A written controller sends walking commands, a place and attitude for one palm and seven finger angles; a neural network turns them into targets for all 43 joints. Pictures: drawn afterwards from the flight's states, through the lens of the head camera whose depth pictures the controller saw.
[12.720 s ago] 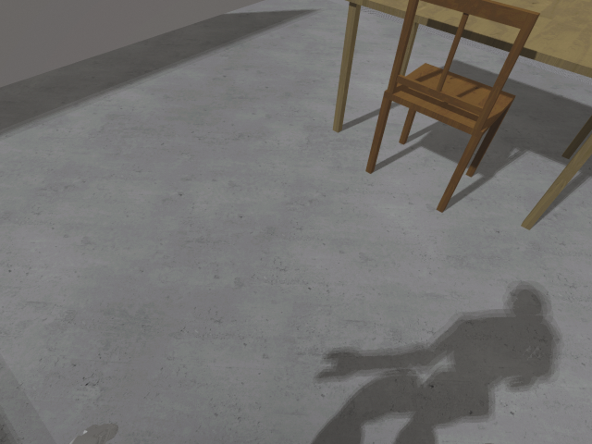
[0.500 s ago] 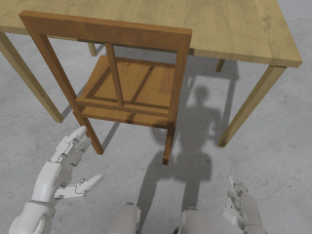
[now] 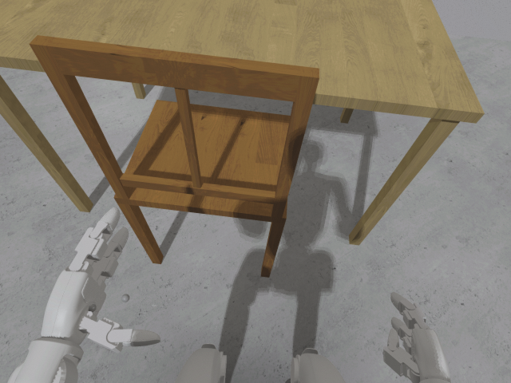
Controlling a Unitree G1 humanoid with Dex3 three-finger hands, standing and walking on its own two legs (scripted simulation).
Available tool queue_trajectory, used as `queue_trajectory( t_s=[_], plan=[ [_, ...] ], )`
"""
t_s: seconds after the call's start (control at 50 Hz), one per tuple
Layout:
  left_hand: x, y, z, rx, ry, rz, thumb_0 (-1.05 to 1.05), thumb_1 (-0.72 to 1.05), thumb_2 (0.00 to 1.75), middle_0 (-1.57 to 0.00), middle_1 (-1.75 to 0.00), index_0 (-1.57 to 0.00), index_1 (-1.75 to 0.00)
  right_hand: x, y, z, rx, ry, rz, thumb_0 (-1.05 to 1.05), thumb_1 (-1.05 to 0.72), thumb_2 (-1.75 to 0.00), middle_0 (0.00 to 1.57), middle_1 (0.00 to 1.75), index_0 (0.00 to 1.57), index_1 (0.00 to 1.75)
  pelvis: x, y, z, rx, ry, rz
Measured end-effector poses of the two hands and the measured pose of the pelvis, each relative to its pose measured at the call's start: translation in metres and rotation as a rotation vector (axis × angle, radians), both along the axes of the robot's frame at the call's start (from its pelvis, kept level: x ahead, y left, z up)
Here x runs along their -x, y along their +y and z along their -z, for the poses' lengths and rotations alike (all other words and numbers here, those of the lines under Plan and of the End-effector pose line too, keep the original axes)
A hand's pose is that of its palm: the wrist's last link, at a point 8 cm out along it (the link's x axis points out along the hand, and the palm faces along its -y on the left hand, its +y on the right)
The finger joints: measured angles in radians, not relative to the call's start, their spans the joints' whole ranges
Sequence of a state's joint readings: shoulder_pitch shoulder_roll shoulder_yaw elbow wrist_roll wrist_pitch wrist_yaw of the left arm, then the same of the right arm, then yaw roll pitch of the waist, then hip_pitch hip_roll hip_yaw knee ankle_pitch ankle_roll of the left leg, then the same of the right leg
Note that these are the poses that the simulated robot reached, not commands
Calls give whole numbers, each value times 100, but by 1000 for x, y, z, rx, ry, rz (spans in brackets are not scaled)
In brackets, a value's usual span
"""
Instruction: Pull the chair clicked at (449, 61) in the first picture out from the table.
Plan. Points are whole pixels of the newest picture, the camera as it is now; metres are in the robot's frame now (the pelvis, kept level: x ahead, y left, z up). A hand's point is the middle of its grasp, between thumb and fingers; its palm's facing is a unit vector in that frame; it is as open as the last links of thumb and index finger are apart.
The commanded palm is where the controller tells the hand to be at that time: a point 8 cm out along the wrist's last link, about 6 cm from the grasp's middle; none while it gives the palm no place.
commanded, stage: raise the hand toward the chair's back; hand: left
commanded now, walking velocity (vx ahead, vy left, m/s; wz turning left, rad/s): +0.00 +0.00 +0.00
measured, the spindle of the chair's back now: (190, 144) +0.53 +0.16 +0.00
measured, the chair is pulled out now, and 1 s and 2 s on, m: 0.00 0.00 0.00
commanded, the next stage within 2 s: aim the fingers beside a spindle in 0.94 s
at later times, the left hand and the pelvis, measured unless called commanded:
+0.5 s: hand (118, 273) +0.25 +0.20 +0.05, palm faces -0.06 -1.00 -0.05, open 16.9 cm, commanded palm +0.23 +0.26 +0.06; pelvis +0.01 +0.00 +0.01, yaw +0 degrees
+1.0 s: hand (129, 275) +0.25 +0.19 +0.05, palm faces -0.05 -1.00 -0.06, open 16.9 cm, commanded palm +0.23 +0.25 +0.06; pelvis +0.01 -0.01 +0.01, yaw +0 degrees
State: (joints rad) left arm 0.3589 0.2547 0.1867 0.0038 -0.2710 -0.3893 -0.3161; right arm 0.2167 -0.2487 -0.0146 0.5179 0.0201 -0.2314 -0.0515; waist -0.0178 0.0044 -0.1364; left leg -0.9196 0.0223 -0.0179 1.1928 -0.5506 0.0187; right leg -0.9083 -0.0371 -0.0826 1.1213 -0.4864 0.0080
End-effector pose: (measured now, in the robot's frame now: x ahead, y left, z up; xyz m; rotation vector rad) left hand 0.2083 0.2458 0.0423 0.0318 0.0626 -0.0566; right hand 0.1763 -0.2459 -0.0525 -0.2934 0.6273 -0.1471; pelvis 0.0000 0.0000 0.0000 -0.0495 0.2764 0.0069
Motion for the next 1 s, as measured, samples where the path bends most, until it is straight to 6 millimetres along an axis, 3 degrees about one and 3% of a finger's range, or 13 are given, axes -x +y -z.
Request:
queue_trajectory(
  t_s=[0.12, 0.24, 0.6, 1.0],
  plan=[
    [-5, 6, -4, -4, 8, -2, 0, -39, 35, -7, -9, -7, -10, -17, 19, -4, -34, -17, -43, 1, -90, -90, 20, 30, 20, 30, -6, 2, -3, 6, 0, -4],
    [-10, 11, -6, -7, 12, -4, 0, -46, 31, -6, -8, -6, -9, -17, 27, 0, -51, 7, -60, 1, -90, -90, 20, 30, 20, 30, -9, 2, -4, 9, 2, -6],
    [-31, 11, -13, -15, 14, 0, -1, -50, 30, -6, -8, -6, -8, 13, -3, 2, -22, 86, 20, 1, -90, -90, 20, 30, 20, 30, -14, -2, -12, -1, 2, 1],
    [-25, -1, -15, -33, 4, -8, -1, -50, 30, -6, -8, -6, -8, 0, -4, 4, -53, 50, -4, 1, -90, -90, 20, 30, 20, 30, -12, -12, -12, -12, -4, -3]
  ],
)
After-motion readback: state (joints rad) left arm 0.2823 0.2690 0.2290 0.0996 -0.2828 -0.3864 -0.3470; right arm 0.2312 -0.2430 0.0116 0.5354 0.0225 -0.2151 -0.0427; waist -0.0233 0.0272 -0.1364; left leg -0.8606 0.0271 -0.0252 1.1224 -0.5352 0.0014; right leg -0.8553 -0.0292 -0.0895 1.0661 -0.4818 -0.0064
